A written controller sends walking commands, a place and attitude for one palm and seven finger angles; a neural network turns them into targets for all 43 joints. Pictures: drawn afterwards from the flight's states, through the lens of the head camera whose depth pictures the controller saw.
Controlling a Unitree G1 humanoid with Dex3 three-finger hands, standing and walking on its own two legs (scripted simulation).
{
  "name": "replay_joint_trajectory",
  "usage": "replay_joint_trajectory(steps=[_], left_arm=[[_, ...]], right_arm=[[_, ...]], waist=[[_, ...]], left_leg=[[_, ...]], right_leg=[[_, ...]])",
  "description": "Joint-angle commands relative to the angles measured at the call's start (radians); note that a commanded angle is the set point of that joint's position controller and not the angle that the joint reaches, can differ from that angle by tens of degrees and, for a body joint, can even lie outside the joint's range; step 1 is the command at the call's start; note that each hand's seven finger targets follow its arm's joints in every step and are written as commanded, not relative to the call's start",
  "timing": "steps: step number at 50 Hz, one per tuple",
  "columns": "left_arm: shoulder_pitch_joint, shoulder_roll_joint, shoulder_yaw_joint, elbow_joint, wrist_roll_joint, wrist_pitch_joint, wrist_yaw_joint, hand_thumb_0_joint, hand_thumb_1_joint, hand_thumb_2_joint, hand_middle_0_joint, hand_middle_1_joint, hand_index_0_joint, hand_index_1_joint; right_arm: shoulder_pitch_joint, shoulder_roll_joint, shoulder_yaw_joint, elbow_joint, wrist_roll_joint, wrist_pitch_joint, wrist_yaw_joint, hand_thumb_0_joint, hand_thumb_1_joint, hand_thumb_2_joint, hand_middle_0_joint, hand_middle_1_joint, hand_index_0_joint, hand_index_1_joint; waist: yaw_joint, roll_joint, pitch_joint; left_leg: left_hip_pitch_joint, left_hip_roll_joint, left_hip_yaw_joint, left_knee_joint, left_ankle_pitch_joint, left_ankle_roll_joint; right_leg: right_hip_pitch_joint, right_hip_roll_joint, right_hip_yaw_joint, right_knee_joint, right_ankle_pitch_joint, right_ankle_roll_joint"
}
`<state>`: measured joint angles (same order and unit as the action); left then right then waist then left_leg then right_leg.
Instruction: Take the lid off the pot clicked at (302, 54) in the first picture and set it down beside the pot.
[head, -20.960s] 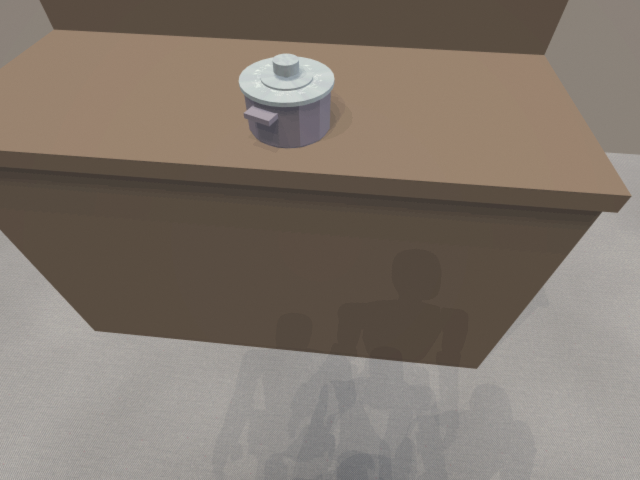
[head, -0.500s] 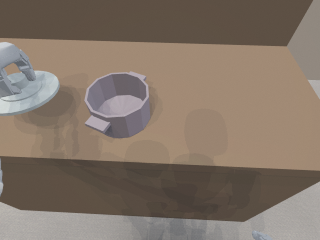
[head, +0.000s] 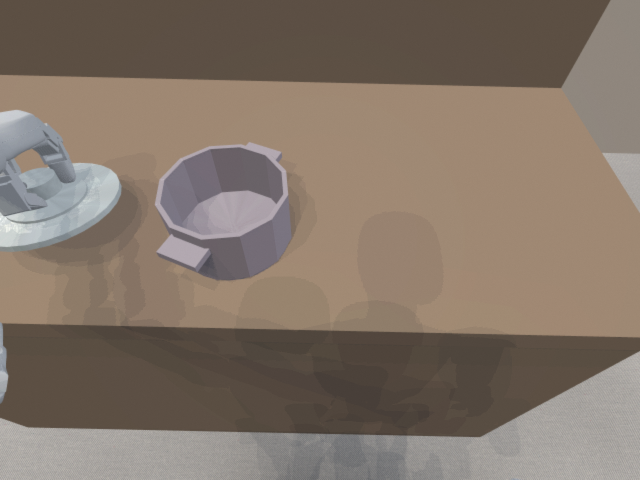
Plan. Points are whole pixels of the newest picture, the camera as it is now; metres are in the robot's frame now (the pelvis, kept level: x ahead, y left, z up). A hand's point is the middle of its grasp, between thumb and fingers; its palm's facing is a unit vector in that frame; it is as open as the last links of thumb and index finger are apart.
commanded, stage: lower the lid onto the table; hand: left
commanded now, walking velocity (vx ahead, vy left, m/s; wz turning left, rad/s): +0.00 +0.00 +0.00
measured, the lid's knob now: (37, 184) +0.45 +0.35 +0.12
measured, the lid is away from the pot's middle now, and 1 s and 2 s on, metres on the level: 0.23 0.25 0.25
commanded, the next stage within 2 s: open the fingers wide in 0.84 s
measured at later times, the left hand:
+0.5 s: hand (19, 211) +0.41 +0.36 +0.11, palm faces -0.44 -0.18 -0.88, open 7.7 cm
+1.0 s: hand (19, 217) +0.41 +0.37 +0.10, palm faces -0.44 -0.15 -0.89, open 7.7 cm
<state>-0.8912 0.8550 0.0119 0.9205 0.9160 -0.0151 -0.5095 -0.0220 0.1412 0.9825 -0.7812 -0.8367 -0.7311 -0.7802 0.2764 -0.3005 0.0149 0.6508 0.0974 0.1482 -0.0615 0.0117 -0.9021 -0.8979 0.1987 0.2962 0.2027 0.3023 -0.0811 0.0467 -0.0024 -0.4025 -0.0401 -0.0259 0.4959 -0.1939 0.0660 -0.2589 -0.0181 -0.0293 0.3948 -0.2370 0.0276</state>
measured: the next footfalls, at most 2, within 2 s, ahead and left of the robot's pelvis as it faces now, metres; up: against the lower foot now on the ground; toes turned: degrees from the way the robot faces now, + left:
none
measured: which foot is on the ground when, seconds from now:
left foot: down 0.00-1.00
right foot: down 0.00-1.00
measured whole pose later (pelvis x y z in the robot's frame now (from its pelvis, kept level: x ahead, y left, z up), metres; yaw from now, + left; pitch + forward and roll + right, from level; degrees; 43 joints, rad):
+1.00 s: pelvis -0.01 +0.02 -0.01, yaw -2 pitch +9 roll -3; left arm -0.88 0.90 0.03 1.07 0.94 -0.14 -0.45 -0.01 0.09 0.94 -0.82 -0.88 -0.77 -0.83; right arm 0.34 -0.30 0.01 0.66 0.10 0.16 -0.07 0.01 -0.90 -0.90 0.20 0.30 0.20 0.30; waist -0.10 0.04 -0.05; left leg -0.55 -0.03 0.00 0.64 -0.25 0.08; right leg -0.40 -0.01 -0.01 0.53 -0.28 0.02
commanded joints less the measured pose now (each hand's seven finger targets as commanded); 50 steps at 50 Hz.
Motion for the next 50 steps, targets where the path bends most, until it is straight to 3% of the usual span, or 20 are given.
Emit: replay_joint_trajectory(steps=[1, 3, 5, 10, 12, 16, 22, 24, 26, 28, 31, 33, 37, 39, 43, 45, 46, 47, 48, 50], left_arm=[[-0.498, 0.384, 0.108, -0.202, 0.006, -0.015, 0.057, 0.0, 0.54, 1.153, -0.965, -0.934, -0.933, -0.887], [-0.474, 0.4, 0.125, -0.21, 0.004, -0.02, 0.061, 0.0, 0.54, 1.153, -0.965, -0.934, -0.933, -0.887], [-0.434, 0.383, 0.117, -0.124, 0.003, -0.02, 0.059, 0.0, 0.54, 1.153, -0.965, -0.934, -0.933, -0.887], [-0.469, 0.408, 0.129, -0.188, 0.006, -0.037, 0.067, 0.0, 0.54, 1.153, -0.965, -0.934, -0.933, -0.887], [-0.442, 0.407, 0.13, -0.165, 0.0, -0.045, 0.068, 0.0, 0.54, 1.153, -0.965, -0.934, -0.933, -0.887], [-0.433, 0.398, 0.128, -0.128, -0.006, -0.048, 0.066, 0.0, 0.54, 1.153, -0.965, -0.934, -0.933, -0.887], [-0.497, 0.387, 0.092, -0.145, 0.002, -0.071, 0.074, 0.0, 0.54, 1.153, -0.965, -0.934, -0.933, -0.887], [-0.451, 0.395, 0.108, -0.07, 0.008, -0.073, 0.08, 0.0, 0.54, 1.153, -0.965, -0.934, -0.933, -0.887], [-0.464, 0.366, 0.079, -0.048, 0.004, -0.072, 0.074, 0.0, 0.54, 1.153, -0.965, -0.934, -0.933, -0.887], [-0.483, 0.312, 0.029, -0.057, 0.003, -0.074, 0.071, 0.0, 0.54, 1.153, -0.965, -0.934, -0.933, -0.887], [-0.433, 0.339, 0.053, 0.028, 0.011, -0.076, 0.076, 0.0, 0.54, 1.153, -0.965, -0.934, -0.933, -0.887], [-0.456, 0.308, 0.019, 0.027, 0.01, -0.08, 0.073, 0.0, 0.54, 1.153, -0.965, -0.934, -0.933, -0.887], [-0.444, 0.35, 0.055, 0.021, 0.017, -0.098, 0.079, 0.0, 0.54, 1.153, -0.965, -0.934, -0.933, -0.887], [-0.444, 0.306, 0.021, 0.048, 0.019, -0.093, 0.079, 0.0, 0.54, 1.153, -0.965, -0.934, -0.933, -0.887], [-0.44, 0.322, 0.041, 0.018, 0.013, -0.104, 0.079, 0.0, 0.54, 1.153, -0.965, -0.934, -0.933, -0.887], [-0.404, 0.276, 0.008, 0.084, 0.01, -0.099, 0.075, 0.0, 0.54, 1.153, -0.965, -0.934, -0.933, -0.887], [-0.423, 0.312, 0.034, 0.061, 0.011, -0.101, 0.078, 0.0, 0.54, 1.153, -0.965, -0.934, -0.933, -0.887], [-0.294, 0.359, 0.105, 0.057, 0.008, -0.116, 0.086, 0.0, 0.54, 1.153, -0.965, -0.934, -0.933, -0.887], [-0.298, 0.373, 0.136, -0.082, 0.023, -0.16, 0.099, 0.0, 0.527, 1.139, -0.949, -0.933, -0.918, -0.887], [-0.329, 0.287, 0.075, -0.099, 0.021, -0.179, 0.107, 0.0, 0.501, 1.11, -0.917, -0.931, -0.888, -0.888]], right_arm=[[0.02, -0.17, -0.055, -0.1, -0.001, -0.035, -0.008, 0.0, -0.9, -0.9, 0.2, 0.3, 0.2, 0.3], [0.027, -0.17, -0.058, -0.1, -0.005, -0.034, -0.004, 0.0, -0.9, -0.9, 0.2, 0.3, 0.2, 0.3], [0.031, -0.17, -0.055, -0.094, -0.002, -0.031, -0.006, 0.0, -0.9, -0.9, 0.2, 0.3, 0.2, 0.3], [0.037, -0.171, -0.059, -0.098, -0.002, -0.028, -0.01, 0.0, -0.9, -0.9, 0.2, 0.3, 0.2, 0.3], [0.036, -0.176, -0.058, -0.099, 0.0, -0.031, -0.012, 0.0, -0.9, -0.9, 0.2, 0.3, 0.2, 0.3], [0.046, -0.174, -0.058, -0.086, 0.0, -0.025, -0.012, 0.0, -0.9, -0.9, 0.2, 0.3, 0.2, 0.3], [0.05, -0.181, -0.056, -0.08, 0.0, -0.034, -0.025, 0.0, -0.9, -0.9, 0.2, 0.3, 0.2, 0.3], [0.072, -0.177, -0.056, -0.066, 0.0, -0.036, -0.027, 0.0, -0.9, -0.9, 0.2, 0.3, 0.2, 0.3], [0.071, -0.18, -0.056, -0.063, 0.004, -0.034, -0.025, 0.0, -0.9, -0.9, 0.2, 0.3, 0.2, 0.3], [0.078, -0.181, -0.058, -0.055, 0.0, -0.035, -0.022, 0.0, -0.9, -0.9, 0.2, 0.3, 0.2, 0.3], [0.089, -0.186, -0.055, -0.056, 0.004, -0.036, -0.023, 0.0, -0.9, -0.9, 0.2, 0.3, 0.2, 0.3], [0.092, -0.188, -0.056, -0.051, 0.002, -0.034, -0.022, 0.0, -0.9, -0.9, 0.2, 0.3, 0.2, 0.3], [0.095, -0.192, -0.058, -0.061, 0.003, -0.037, -0.023, 0.0, -0.9, -0.9, 0.2, 0.3, 0.2, 0.3], [0.108, -0.187, -0.057, -0.059, 0.004, -0.03, -0.022, 0.0, -0.9, -0.9, 0.2, 0.3, 0.2, 0.3], [0.108, -0.189, -0.06, -0.06, 0.001, -0.027, -0.018, 0.0, -0.9, -0.9, 0.2, 0.3, 0.2, 0.3], [0.113, -0.189, -0.059, -0.055, 0.004, -0.028, -0.017, 0.0, -0.9, -0.9, 0.2, 0.3, 0.2, 0.3], [0.114, -0.194, -0.06, -0.057, 0.006, -0.026, -0.018, 0.0, -0.9, -0.9, 0.2, 0.3, 0.2, 0.3], [0.1, -0.188, -0.063, -0.092, 0.007, -0.029, -0.011, 0.0, -0.9, -0.9, 0.2, 0.3, 0.2, 0.3], [0.091, -0.185, -0.067, -0.09, -0.007, -0.007, -0.016, 0.0, -0.9, -0.9, 0.2, 0.3, 0.2, 0.3], [0.073, -0.173, -0.069, -0.086, -0.008, 0.012, -0.021, 0.0, -0.9, -0.9, 0.2, 0.3, 0.2, 0.3]], waist=[[-0.003, 0.12, -0.397], [-0.001, 0.12, -0.406], [-0.007, 0.083, -0.367], [-0.006, 0.122, -0.432], [-0.007, 0.117, -0.419], [-0.012, 0.081, -0.385], [-0.018, 0.15, -0.416], [-0.023, 0.111, -0.4], [-0.028, 0.097, -0.375], [-0.034, 0.132, -0.36], [-0.028, 0.057, -0.333], [-0.038, 0.069, -0.338], [-0.026, 0.072, -0.375], [-0.037, 0.069, -0.356], [-0.03, 0.095, -0.361], [-0.039, 0.059, -0.3], [-0.032, 0.044, -0.315], [0.002, 0.053, -0.347], [0.004, 0.052, -0.383], [-0.015, 0.099, -0.349]], left_leg=[[0.367, -0.003, -0.038, -0.021, 0.267, 0.027], [0.37, 0.001, -0.041, -0.008, 0.306, 0.028], [0.331, -0.002, -0.031, -0.011, 0.257, 0.029], [0.377, 0.001, -0.034, 0.006, 0.312, 0.033], [0.371, 0.006, -0.035, 0.012, 0.35, 0.031], [0.334, 0.0, -0.029, 0.013, 0.267, 0.032], [0.375, 0.012, -0.037, 0.024, 0.28, 0.032], [0.346, 0.004, -0.031, 0.039, 0.256, 0.034], [0.313, 0.002, -0.03, 0.03, 0.205, 0.03], [0.336, 0.012, -0.038, 0.037, 0.217, 0.029], [0.27, 0.004, -0.035, 0.035, 0.143, 0.028], [0.27, 0.008, -0.029, 0.046, 0.147, 0.03], [0.282, 0.012, -0.035, 0.06, 0.191, 0.029], [0.269, 0.009, -0.039, 0.058, 0.151, 0.026], [0.278, 0.012, -0.046, 0.071, 0.171, 0.027], [0.234, 0.014, -0.047, 0.061, 0.082, 0.024], [0.228, 0.012, -0.05, 0.056, 0.059, 0.024], [0.231, 0.009, -0.053, 0.062, 0.121, 0.023], [0.237, 0.023, -0.039, 0.079, 0.178, 0.024], [0.264, 0.03, -0.054, 0.078, 0.154, 0.02]], right_leg=[[-0.045, 0.079, -0.046, -0.017, 0.215, -0.071], [-0.043, 0.08, -0.045, -0.014, 0.226, -0.07], [-0.055, 0.082, -0.048, -0.014, 0.211, -0.067], [-0.055, 0.079, -0.044, -0.003, 0.231, -0.066], [-0.065, 0.078, -0.044, -0.002, 0.245, -0.068], [-0.082, 0.081, -0.048, 0.001, 0.214, -0.063], [-0.122, 0.08, -0.044, 0.01, 0.196, -0.07], [-0.127, 0.086, -0.043, 0.02, 0.191, -0.064], [-0.136, 0.084, -0.044, 0.022, 0.176, -0.065], [-0.182, 0.086, -0.047, 0.023, 0.156, -0.068], [-0.173, 0.09, -0.044, 0.035, 0.136, -0.067], [-0.189, 0.088, -0.042, 0.04, 0.139, -0.068], [-0.19, 0.088, -0.039, 0.058, 0.158, -0.071], [-0.219, 0.092, -0.045, 0.064, 0.123, -0.067], [-0.231, 0.092, -0.045, 0.069, 0.123, -0.07], [-0.271, 0.094, -0.048, 0.067, 0.069, -0.067], [-0.254, 0.092, -0.042, 0.068, 0.064, -0.068], [-0.214, 0.089, -0.045, 0.081, 0.094, -0.077], [-0.229, 0.095, -0.045, 0.082, 0.091, -0.079], [-0.301, 0.095, -0.051, 0.078, 0.045, -0.075]])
